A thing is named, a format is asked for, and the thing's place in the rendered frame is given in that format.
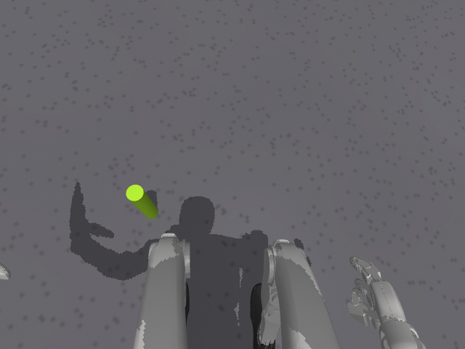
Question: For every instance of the right robot hand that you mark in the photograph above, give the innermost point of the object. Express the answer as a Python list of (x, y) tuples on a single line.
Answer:
[(380, 296)]

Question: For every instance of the can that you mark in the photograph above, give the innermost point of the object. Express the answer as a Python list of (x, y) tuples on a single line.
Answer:
[(140, 199)]

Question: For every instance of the right robot foot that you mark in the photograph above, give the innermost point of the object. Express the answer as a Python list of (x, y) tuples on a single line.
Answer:
[(256, 316)]

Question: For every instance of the right robot arm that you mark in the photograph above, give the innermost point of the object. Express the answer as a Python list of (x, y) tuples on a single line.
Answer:
[(399, 335)]

